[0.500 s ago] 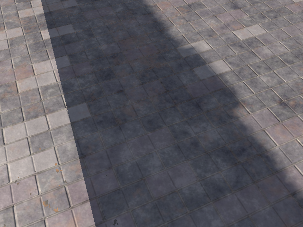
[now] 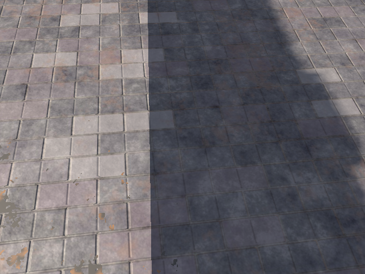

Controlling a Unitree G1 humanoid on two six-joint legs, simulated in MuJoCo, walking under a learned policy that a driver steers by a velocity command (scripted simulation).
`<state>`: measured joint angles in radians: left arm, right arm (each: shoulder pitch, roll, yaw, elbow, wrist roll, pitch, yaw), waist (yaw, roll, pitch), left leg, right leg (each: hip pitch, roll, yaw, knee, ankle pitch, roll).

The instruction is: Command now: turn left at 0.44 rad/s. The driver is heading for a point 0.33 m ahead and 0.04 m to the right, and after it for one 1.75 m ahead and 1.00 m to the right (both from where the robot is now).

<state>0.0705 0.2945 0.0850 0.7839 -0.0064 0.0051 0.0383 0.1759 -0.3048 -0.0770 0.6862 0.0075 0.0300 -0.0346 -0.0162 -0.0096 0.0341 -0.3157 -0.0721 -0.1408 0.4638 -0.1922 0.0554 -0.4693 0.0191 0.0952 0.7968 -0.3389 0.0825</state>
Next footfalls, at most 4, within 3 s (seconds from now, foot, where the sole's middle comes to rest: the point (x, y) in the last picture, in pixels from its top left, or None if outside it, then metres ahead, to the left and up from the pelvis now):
0.12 right None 0.06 -0.15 -0.78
0.46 left None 0.01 0.10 -0.78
0.88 right None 0.34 -0.14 -0.78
1.38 left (171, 219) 0.65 0.03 -0.78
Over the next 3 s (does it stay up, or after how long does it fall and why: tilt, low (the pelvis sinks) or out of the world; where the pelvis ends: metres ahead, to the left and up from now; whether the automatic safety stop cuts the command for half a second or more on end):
stays up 1.13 -0.61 -0.01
